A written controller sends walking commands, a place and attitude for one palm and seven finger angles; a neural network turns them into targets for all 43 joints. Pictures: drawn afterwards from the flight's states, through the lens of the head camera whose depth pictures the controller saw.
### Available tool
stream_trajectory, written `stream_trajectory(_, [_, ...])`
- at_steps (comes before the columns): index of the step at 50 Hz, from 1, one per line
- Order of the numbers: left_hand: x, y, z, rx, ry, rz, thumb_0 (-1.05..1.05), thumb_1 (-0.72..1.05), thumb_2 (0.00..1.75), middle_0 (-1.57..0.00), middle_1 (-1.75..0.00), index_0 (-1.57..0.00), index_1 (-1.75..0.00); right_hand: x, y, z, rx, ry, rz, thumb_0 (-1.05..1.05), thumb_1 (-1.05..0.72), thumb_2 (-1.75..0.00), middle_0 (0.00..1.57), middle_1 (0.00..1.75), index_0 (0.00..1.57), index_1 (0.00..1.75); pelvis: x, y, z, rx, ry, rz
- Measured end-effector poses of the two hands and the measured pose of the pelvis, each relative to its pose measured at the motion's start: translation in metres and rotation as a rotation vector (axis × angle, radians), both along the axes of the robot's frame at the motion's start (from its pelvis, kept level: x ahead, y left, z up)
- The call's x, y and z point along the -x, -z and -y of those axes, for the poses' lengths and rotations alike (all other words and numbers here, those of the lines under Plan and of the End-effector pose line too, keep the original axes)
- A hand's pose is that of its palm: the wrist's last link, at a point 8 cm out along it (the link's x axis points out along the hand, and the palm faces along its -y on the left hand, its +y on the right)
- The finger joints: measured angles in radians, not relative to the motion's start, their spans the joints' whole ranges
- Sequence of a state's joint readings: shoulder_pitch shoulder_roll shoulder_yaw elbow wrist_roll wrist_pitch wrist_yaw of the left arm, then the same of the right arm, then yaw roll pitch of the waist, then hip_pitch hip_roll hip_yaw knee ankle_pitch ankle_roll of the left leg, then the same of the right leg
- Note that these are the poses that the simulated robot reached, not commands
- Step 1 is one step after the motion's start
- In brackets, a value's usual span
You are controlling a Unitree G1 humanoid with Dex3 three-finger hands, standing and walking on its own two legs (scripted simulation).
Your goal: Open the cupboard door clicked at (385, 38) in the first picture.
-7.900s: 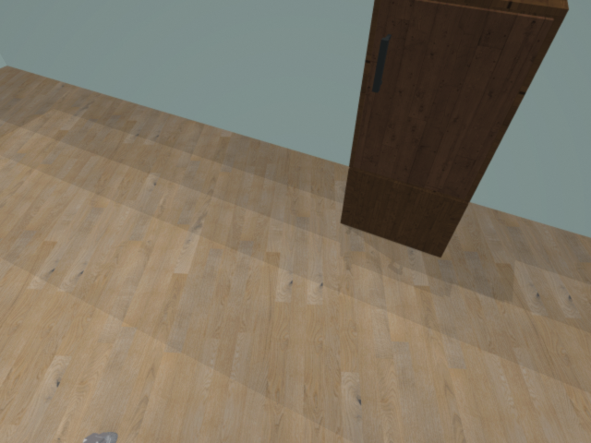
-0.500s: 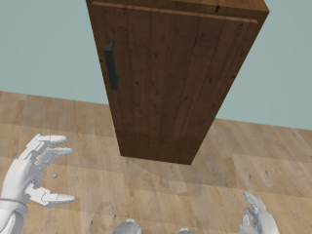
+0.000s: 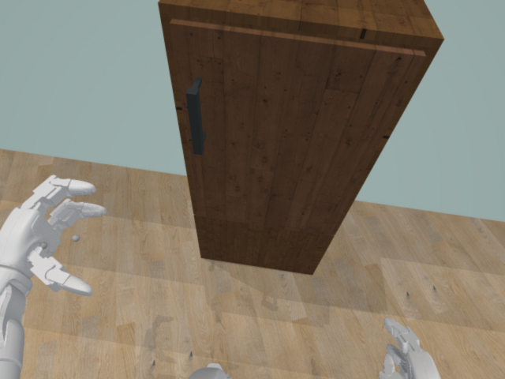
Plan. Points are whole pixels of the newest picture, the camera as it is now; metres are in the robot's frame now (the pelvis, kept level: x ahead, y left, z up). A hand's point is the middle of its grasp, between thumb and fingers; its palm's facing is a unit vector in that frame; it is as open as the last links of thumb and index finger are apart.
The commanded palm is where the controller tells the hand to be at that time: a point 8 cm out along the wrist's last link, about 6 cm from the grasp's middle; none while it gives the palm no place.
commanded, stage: raise the hand with hooked fingers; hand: left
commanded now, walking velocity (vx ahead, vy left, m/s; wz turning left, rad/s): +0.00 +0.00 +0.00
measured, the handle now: (198, 118) +0.58 +0.15 +0.06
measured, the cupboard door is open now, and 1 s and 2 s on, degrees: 0 0 0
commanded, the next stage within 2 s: move the hooked fingers beside the handle in 0.44 s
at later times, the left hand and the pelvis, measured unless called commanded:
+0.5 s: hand (88, 241) +0.29 +0.26 +0.07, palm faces -0.05 -1.00 -0.03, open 14.0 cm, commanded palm +0.26 +0.31 +0.07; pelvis +0.00 -0.01 +0.00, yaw +0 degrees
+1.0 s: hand (115, 203) +0.35 +0.24 +0.07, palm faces -0.07 -1.00 -0.02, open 14.0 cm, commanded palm +0.33 +0.30 +0.07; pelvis +0.00 -0.02 +0.00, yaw -1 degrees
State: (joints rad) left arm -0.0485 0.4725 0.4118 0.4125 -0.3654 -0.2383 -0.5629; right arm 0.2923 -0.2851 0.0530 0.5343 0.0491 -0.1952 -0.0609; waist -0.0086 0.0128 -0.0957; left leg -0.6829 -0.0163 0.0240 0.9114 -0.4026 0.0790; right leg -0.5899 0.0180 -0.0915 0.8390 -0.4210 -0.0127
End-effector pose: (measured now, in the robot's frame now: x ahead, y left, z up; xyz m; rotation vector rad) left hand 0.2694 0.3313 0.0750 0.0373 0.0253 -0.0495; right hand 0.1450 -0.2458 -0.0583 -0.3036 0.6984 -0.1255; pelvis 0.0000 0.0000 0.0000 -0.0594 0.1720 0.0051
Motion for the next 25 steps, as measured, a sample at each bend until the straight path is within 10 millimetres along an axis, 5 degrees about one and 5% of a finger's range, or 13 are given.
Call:
stream_trajectory(11, [-0.004,0.005,0.009,0.016,0.017,-0.009,-0.01,-0.5,0.3,-0.3,-1.2,-0.3,-1.2,0.016,-0.001,0.015,0.013,0.04,-0.032,0.01,-0.9,-0.89,0.2,0.3,0.21,0.3,-0.001,-0.001,0.002,-0.005,0.013,-0.007])
stream_trajectory(25, [0.001,0.005,0.016,0.011,0.003,-0.014,-0.01,-0.5,0.3,-0.3,-1.2,-0.3,-1.2,0.007,0.003,0.012,-0.018,0.025,-0.01,0.01,-0.9,-0.89,0.2,0.3,0.21,0.3,0.001,0.0,0.01,-0.009,0.007,-0.003])
